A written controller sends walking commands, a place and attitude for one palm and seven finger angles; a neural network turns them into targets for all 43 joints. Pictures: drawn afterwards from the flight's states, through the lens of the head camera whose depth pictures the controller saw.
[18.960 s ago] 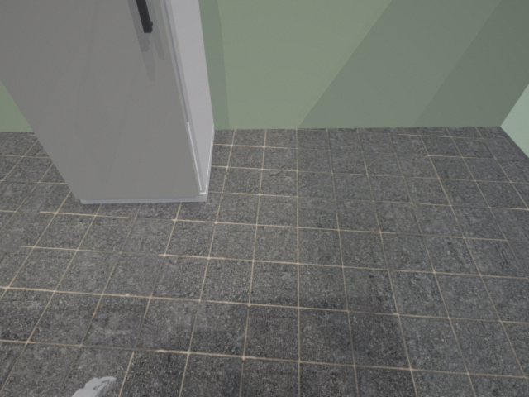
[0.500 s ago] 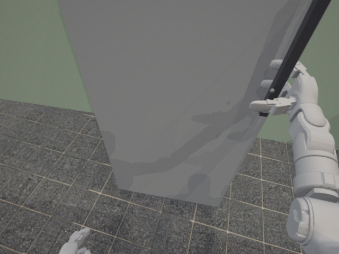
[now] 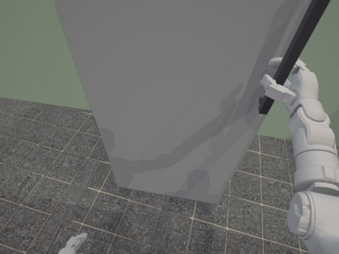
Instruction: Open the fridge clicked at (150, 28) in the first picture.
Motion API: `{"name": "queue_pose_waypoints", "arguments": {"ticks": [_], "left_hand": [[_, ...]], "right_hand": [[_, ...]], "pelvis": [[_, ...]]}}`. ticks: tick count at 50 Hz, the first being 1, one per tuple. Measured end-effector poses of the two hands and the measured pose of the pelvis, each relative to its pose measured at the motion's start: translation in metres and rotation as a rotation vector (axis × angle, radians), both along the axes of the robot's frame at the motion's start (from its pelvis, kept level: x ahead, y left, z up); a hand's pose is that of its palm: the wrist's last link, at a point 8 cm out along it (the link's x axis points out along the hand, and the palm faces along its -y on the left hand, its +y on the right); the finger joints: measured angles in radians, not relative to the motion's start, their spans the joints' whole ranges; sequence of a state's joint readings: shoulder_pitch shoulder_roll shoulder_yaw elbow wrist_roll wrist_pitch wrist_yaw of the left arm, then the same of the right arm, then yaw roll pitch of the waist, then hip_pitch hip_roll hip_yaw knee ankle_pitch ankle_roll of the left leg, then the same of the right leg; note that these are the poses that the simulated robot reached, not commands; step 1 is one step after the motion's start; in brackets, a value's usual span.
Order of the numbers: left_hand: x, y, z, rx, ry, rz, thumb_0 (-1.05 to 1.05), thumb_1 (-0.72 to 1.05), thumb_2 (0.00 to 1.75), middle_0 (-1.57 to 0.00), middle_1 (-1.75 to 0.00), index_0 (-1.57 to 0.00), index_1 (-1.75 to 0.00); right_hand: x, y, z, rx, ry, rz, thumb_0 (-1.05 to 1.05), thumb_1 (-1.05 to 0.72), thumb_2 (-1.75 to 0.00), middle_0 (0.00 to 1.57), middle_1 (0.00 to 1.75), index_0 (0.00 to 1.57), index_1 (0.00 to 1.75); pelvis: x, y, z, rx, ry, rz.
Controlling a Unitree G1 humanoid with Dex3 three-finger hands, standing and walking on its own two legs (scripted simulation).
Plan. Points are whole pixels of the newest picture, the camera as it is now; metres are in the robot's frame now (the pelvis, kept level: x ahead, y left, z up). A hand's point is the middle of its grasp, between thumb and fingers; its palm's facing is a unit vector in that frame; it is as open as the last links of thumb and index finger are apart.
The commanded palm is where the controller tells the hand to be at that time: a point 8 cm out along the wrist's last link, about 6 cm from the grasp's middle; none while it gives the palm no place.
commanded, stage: grip the handle and tug to test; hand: right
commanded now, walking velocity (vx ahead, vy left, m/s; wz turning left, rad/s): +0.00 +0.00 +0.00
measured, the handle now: (287, 54) +0.50 -0.21 +0.25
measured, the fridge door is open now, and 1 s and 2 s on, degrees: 0 0 15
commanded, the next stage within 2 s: pull the door a little, standing still in 0.78 s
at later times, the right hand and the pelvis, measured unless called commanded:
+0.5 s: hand (271, 86) +0.45 -0.18 +0.20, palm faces +0.11 +0.99 +0.00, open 5.6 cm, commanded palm +0.41 -0.23 +0.20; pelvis +0.01 +0.00 +0.00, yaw +0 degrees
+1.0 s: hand (271, 87) +0.45 -0.18 +0.20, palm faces +0.10 +1.00 +0.00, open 5.7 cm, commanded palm +0.40 -0.23 +0.20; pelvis +0.04 -0.01 +0.00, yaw +1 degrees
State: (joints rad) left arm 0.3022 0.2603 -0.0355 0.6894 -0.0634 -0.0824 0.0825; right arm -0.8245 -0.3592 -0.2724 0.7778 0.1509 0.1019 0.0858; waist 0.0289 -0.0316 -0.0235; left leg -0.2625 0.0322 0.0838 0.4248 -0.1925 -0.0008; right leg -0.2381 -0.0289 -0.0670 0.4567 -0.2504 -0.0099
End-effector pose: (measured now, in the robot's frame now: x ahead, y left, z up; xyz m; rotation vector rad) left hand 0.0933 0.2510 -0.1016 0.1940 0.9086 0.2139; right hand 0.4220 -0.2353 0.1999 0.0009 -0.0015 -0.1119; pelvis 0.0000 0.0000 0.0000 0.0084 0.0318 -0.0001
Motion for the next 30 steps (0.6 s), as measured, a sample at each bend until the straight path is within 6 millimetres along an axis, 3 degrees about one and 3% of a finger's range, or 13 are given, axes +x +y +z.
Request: {"name": "queue_pose_waypoints", "arguments": {"ticks": [4, 30], "left_hand": [[0.002, 0.0, 0.0, -0.002, 0.0, -0.005, 0.01, 0.9, 0.9, -0.2, -0.3, -0.2, -0.3], [0.027, -0.002, 0.005, -0.021, -0.054, -0.001, 0.01, 0.9, 0.9, -0.2, -0.3, -0.2, -0.3]], "right_hand": [[0.001, 0.0, 0.0, 0.0, 0.0, 0.001, 0.01, -0.72, -0.83, 0.41, 1.38, 0.41, 1.37], [-0.001, 0.002, -0.002, 0.002, -0.021, 0.001, 0.01, -0.75, -0.79, 0.36, 1.4, 0.34, 1.39]], "pelvis": [[0.001, 0.0, 0.0, 0.0, 0.002, -0.002], [0.014, 0.0, 0.0, -0.001, -0.004, 0.017]]}}
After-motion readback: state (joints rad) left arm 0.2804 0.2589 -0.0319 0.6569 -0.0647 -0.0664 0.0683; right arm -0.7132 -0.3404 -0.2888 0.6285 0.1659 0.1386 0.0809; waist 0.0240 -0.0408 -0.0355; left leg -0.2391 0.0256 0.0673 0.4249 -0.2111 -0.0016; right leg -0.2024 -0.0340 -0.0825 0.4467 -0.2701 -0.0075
